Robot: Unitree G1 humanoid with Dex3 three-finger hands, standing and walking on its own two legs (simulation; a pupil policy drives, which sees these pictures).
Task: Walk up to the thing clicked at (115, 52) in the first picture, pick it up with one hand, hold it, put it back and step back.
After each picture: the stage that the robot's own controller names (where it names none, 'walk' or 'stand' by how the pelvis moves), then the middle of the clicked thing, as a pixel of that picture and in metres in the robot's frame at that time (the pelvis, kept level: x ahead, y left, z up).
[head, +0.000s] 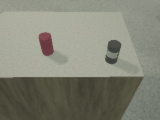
stand; (112, 52) +0.62 -0.15 -0.09
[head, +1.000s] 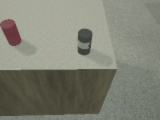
sink last; (84, 42) +0.60 +0.02 -0.05
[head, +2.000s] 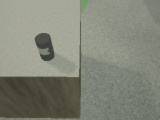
stand; (45, 47) +0.54 +0.19 -0.04
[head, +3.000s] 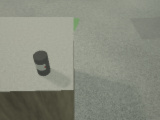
stand; (42, 63) +0.54 +0.20 -0.09
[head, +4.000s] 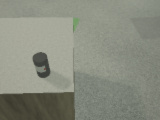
stand; (41, 65) +0.53 +0.20 -0.09
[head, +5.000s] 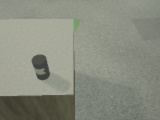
stand; (41, 67) +0.52 +0.21 -0.09
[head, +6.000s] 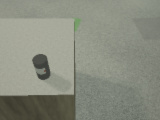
stand; (42, 67) +0.52 +0.20 -0.09
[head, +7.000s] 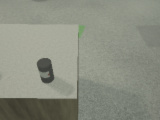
rise first; (46, 71) +0.51 +0.20 -0.09
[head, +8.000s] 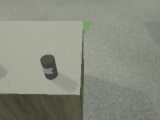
go down; (49, 67) +0.52 +0.20 -0.08
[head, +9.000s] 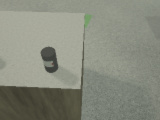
go down; (50, 60) +0.54 +0.18 -0.07
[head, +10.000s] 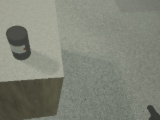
go down; (19, 43) +0.51 +0.18 -0.01
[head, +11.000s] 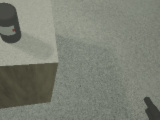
close in; (8, 24) +0.53 +0.19 +0.02
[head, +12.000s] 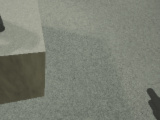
close; out of the picture +0.56 +0.20 +0.05
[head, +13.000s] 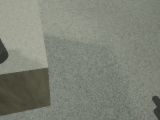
lift; out of the picture +0.47 +0.21 +0.03
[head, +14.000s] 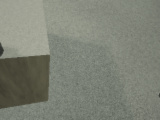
lift; out of the picture +0.48 +0.23 +0.04
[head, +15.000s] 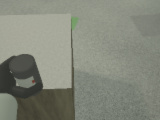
lift; (27, 76) +0.33 +0.17 +0.12
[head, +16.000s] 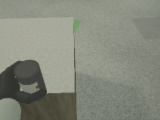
hold; (32, 81) +0.32 +0.16 +0.11
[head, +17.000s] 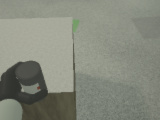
crouch; (33, 82) +0.31 +0.16 +0.11
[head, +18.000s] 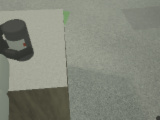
crouch; (19, 41) +0.44 +0.18 +0.15
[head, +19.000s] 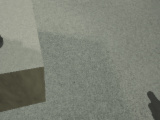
lower; out of the picture +0.52 +0.21 +0.02
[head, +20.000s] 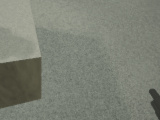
lower; out of the picture +0.53 +0.21 +0.04
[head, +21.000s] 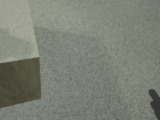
lower; out of the picture +0.53 +0.21 +0.04
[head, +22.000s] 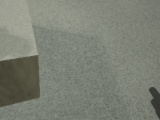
lower; out of the picture +0.53 +0.21 +0.05
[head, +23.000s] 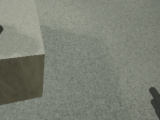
loosen; out of the picture +0.53 +0.20 +0.04
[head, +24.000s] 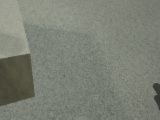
rise; out of the picture +0.54 +0.22 +0.05
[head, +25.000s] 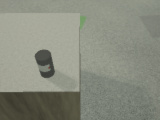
sink last; (45, 64) +0.49 +0.19 -0.03
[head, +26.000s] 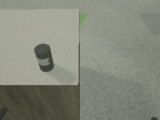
stand; (44, 58) +0.52 +0.19 -0.02
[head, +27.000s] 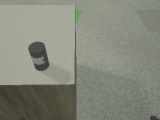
stand; (39, 56) +0.51 +0.20 -0.01
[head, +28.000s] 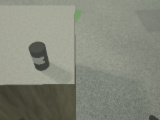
stand; (39, 56) +0.51 +0.19 -0.02
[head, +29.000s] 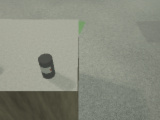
stand; (47, 66) +0.53 +0.19 -0.08
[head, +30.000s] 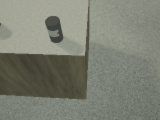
walk; (54, 30) +0.63 +0.16 -0.06
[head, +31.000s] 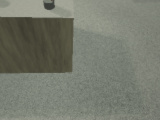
walk; out of the picture +0.92 +0.21 -0.07
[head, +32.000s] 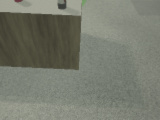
stand; (61, 0) +1.13 +0.18 -0.07
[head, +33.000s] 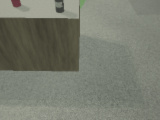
stand; (59, 3) +1.14 +0.18 -0.09
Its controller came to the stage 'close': yes
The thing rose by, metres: 0.21
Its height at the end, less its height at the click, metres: +0.00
